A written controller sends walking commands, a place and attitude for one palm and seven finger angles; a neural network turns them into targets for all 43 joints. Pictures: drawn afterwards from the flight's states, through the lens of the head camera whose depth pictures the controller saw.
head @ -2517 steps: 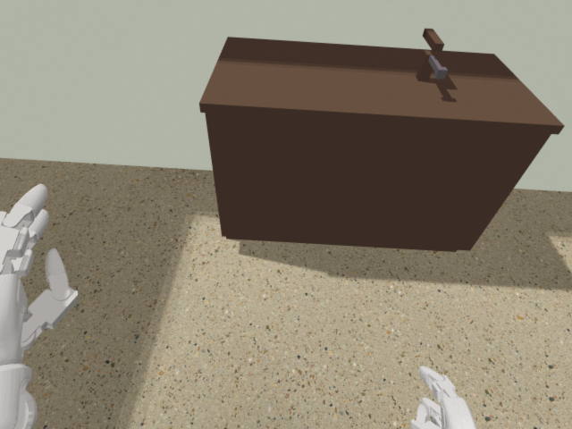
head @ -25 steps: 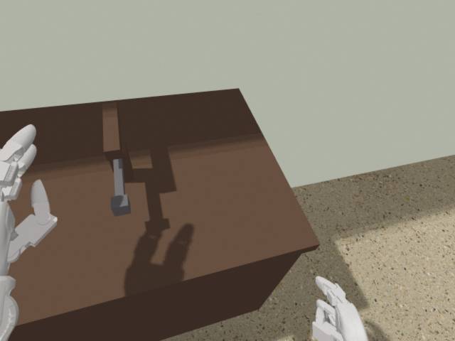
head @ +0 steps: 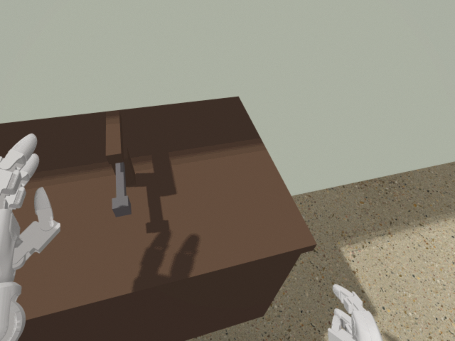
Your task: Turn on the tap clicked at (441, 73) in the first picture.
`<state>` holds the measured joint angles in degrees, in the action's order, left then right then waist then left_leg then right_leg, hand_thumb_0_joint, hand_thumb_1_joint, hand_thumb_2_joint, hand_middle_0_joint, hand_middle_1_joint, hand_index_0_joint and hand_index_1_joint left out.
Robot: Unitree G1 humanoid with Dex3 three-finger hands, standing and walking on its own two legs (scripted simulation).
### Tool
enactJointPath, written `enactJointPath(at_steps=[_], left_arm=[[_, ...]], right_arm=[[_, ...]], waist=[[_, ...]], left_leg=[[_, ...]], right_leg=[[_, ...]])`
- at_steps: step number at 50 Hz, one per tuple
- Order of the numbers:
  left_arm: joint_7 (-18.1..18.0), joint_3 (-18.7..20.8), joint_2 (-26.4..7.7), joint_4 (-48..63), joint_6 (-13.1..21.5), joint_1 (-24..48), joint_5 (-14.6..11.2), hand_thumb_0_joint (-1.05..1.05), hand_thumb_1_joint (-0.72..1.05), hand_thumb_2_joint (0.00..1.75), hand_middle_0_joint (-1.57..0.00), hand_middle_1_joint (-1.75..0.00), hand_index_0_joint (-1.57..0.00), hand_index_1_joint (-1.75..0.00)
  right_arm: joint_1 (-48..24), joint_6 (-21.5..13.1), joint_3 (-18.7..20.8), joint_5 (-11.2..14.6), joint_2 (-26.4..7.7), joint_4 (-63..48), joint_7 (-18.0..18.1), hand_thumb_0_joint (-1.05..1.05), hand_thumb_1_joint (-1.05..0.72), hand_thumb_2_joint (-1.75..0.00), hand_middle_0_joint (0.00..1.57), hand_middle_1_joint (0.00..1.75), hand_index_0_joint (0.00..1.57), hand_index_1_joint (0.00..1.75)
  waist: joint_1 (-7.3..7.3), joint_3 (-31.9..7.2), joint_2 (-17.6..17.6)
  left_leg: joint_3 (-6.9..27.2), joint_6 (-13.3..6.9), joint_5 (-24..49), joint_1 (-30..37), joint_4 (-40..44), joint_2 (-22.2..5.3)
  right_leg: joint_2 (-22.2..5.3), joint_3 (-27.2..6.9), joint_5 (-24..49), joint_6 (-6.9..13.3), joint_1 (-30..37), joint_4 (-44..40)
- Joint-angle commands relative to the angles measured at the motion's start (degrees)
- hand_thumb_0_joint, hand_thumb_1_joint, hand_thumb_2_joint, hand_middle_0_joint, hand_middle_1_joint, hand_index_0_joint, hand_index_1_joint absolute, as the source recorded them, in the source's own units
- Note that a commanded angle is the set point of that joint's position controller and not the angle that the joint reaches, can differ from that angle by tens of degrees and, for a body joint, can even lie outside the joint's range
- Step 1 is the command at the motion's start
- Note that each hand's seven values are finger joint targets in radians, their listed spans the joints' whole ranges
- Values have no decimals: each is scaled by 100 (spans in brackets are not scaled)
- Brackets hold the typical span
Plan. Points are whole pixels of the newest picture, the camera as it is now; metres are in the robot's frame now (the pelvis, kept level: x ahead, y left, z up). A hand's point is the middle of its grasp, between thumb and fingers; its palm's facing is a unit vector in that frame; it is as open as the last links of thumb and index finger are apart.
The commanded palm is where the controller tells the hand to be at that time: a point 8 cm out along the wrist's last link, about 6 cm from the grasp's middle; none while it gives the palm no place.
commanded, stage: look again from close up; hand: left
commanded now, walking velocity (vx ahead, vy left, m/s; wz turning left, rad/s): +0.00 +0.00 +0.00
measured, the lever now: (121, 206) +0.33 +0.23 +0.03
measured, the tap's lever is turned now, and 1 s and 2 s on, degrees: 0 0 0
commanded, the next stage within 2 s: come to a stop and stand still in 0.04 s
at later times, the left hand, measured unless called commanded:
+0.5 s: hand (69, 216) +0.23 +0.23 +0.17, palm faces +0.35 -0.86 -0.36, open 7.4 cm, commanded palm +0.16 +0.27 +0.17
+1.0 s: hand (66, 212) +0.24 +0.25 +0.15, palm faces +0.36 -0.87 -0.34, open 7.4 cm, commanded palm +0.18 +0.28 +0.17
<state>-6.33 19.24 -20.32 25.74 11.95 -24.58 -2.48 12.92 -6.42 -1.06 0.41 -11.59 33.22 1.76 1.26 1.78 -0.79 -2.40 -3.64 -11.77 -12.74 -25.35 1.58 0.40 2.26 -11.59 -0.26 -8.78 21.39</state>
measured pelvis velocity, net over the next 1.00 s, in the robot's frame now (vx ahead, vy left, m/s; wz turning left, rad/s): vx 0.01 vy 0.00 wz -0.01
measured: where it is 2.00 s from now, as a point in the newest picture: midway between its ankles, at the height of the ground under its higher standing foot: outside the picture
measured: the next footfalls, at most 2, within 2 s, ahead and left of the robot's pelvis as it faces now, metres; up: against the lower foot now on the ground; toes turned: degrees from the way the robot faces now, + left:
none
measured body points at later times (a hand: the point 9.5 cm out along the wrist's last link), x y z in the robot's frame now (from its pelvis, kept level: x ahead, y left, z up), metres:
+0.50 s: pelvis +0.00 -0.01 +0.00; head +0.02 +0.00 +0.45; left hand +0.20 +0.28 +0.18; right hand +0.16 -0.24 -0.08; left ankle +0.02 +0.07 -0.74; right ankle +0.00 -0.12 -0.74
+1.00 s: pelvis +0.01 +0.00 +0.00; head +0.04 +0.03 +0.45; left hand +0.21 +0.29 +0.17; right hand +0.21 -0.22 -0.06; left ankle +0.02 +0.07 -0.74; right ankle +0.00 -0.12 -0.74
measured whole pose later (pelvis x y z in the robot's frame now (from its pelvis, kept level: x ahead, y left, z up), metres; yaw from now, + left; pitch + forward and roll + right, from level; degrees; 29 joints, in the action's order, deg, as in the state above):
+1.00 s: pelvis +0.01 +0.00 +0.00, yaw -1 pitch +0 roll -1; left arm -5.8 19.9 -21.8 25.5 12.6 -23.5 -3.3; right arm 9.6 -7.4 -1.6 0.2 -10.6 32.0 1.2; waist 1.1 2.2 -2.3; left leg -2.9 -3.3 -13.1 -13.0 -25.8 1.4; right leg 0.6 1.7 -12.8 -0.2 -9.3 22.0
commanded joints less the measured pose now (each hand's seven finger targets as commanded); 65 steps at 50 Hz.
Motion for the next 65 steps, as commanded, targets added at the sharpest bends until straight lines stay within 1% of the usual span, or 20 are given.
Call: enactJointPath(at_steps=[1,9,13,14,15,16,17,18,20,24,26,27,28,34,39,43,48,49,55,65], left_arm=[[-82,640,-1014,1196,405,487,-4,0,90,90,-20,-30,-20,-30],[-58,478,-854,926,346,479,-17,0,90,90,-20,-30,-20,-30],[-79,644,-1089,1237,339,511,-6,0,90,90,-20,-30,-20,-30],[-65,3827,-5498,2492,852,6146,819,0,90,90,-20,-30,-20,-30],[176,1598,-2046,-682,620,2962,283,0,90,90,-20,-30,-20,-30],[144,1353,-1648,-367,633,1337,51,0,90,90,-20,-30,-20,-30],[173,792,-1029,-233,587,1021,-50,0,90,90,-20,-30,-20,-30],[228,334,-543,81,626,734,-141,0,90,90,-20,-30,-20,-30],[176,324,-766,983,697,476,-100,0,90,90,-20,-30,-20,-30],[24,636,-1090,1129,660,89,-74,0,90,90,-20,-30,-20,-30],[-15,1023,-1382,1097,668,290,-108,0,90,90,-20,-30,-20,-30],[-13,1105,-1413,1035,679,396,-137,0,90,90,-20,-30,-20,-30],[-54,1331,-1661,1182,693,657,-130,0,90,90,-20,-30,-20,-30],[3,672,-1060,1317,714,1058,-124,0,90,90,-20,-30,-20,-30],[-36,399,-773,1196,558,504,-47,0,90,90,-20,-30,-20,-30],[-82,733,-1046,1093,463,455,-44,0,90,90,-20,-30,-20,-30],[-73,927,-1240,1427,475,591,-93,0,90,90,-20,-30,-20,-30],[-47,765,-1061,1349,480,553,-118,0,90,90,-20,-30,-20,-30],[-62,597,-978,1646,455,499,-85,0,90,90,-20,-30,-20,-30],[-61,598,-934,1075,347,474,-71,0,90,90,-20,-30,-20,-30]], right_arm=[[-553,-345,323,38,-724,-917,90,0,-90,-90,20,30,20,30],[-591,-287,300,41,-737,-880,93,0,-90,-90,20,30,20,30],[-658,-309,317,73,-725,-901,92,0,-90,-90,20,30,20,30],[-106,-497,257,-229,-817,-802,56,0,-90,-90,20,30,20,30],[-459,-442,46,-71,-226,-470,77,0,-90,-90,20,30,20,30],[-480,-536,335,-44,-609,-791,74,0,-90,-90,20,30,20,30],[-310,-571,392,17,-752,-815,15,0,-90,-90,20,30,20,30],[-522,-616,409,113,-672,-779,-69,0,-90,-90,20,30,20,30],[-480,-626,416,55,-781,-838,-176,0,-90,-90,20,30,20,30],[-578,-632,351,59,-742,-912,-168,0,-90,-90,20,30,20,30],[-565,-617,376,45,-750,-929,-66,0,-90,-90,20,30,20,30],[-569,-612,369,41,-735,-923,-17,0,-90,-90,20,30,20,30],[-670,-584,354,50,-757,-877,17,0,-90,-90,20,30,20,30],[-573,-693,297,36,-699,-788,45,0,-90,-90,20,30,20,30],[-531,-638,324,5,-732,-745,-62,0,-90,-90,20,30,20,30],[-662,-476,314,37,-725,-800,-25,0,-90,-90,20,30,20,30],[-737,-349,281,41,-679,-947,52,0,-90,-90,20,30,20,30],[-670,-330,270,12,-694,-955,54,0,-90,-90,20,30,20,30],[-641,-382,309,19,-734,-972,54,0,-90,-90,20,30,20,30],[-642,-277,302,38,-733,-929,87,0,-90,-90,20,30,20,30]], waist=[[-48,-651,385],[-67,-478,237],[-50,-596,332],[106,304,-712],[-46,-956,-469],[242,-661,-15],[105,-1000,409],[86,-1237,1250],[133,-1213,1229],[125,-722,-33],[83,-588,-542],[54,-556,-563],[18,-546,-243],[13,-938,771],[19,-1054,370],[8,-770,256],[4,-846,518],[-9,-854,451],[0,-1007,615],[-26,-587,269]], left_leg=[[758,224,151,64,604,-672],[748,181,-135,21,636,-647],[716,149,-96,83,543,-617],[343,128,289,-724,-272,-672],[479,136,771,190,-4,-291],[475,251,728,259,-22,-433],[497,254,654,327,154,-382],[435,173,735,510,280,-504],[661,102,560,157,441,-696],[780,126,-439,-415,653,-685],[756,162,-335,-321,495,-573],[757,174,-178,-202,421,-535],[784,191,-59,-102,452,-560],[712,200,1124,355,381,-668],[619,260,1719,488,191,-677],[649,326,1450,263,321,-666],[657,314,1306,233,424,-665],[658,296,1334,213,446,-664],[691,326,1410,396,455,-713],[716,272,323,43,673,-655]], right_leg=[[-430,-516,518,173,160,-291],[-439,-571,116,172,-76,-488],[-483,-630,176,180,-20,-475],[-631,-798,798,-134,-927,-915],[-769,-774,642,349,-572,-274],[-621,-1138,852,261,-398,-511],[-620,-1037,738,315,58,-247],[-560,-776,619,253,64,77],[-452,-627,409,151,201,257],[-364,-501,-127,116,124,100],[-397,-635,-169,134,-89,-132],[-433,-697,-149,149,-224,-207],[-420,-640,-96,151,-292,-135],[-389,-472,876,141,77,167],[-389,-486,1390,134,190,63],[-371,-503,1242,137,132,-14],[-369,-430,1176,130,285,-19],[-346,-370,1157,124,305,-26],[-340,-376,1116,119,361,6],[-365,-435,566,110,192,-291]])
